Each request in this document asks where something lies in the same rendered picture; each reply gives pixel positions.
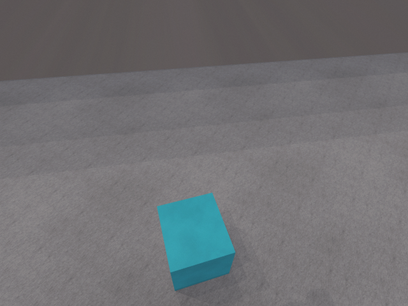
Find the carton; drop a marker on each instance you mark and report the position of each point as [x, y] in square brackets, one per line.
[196, 240]

